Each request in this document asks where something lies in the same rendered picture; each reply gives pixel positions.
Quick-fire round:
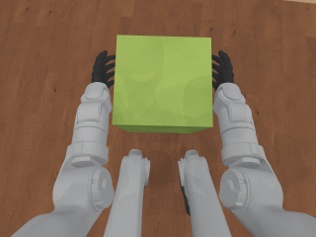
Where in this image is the robot left upper arm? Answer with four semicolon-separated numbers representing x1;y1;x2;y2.
11;165;115;237

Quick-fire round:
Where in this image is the carton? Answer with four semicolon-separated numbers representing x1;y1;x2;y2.
112;35;213;133

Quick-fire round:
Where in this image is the robot right thigh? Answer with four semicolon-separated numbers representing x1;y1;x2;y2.
178;154;232;237

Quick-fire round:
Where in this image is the left robot hand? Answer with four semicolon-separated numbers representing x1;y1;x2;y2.
91;50;116;89

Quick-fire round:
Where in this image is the left robot forearm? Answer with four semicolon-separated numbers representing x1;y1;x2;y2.
52;82;113;204

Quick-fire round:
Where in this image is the robot left thigh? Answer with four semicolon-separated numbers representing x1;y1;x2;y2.
103;153;150;237

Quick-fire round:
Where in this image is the right robot forearm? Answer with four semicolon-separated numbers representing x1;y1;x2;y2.
212;82;283;199

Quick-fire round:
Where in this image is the robot right upper arm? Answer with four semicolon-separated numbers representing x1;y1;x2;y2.
218;166;316;237

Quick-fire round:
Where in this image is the right robot hand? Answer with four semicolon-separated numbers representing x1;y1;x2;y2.
211;50;234;92

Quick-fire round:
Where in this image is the robot thigh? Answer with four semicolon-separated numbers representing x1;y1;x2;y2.
103;153;150;237
178;154;232;237

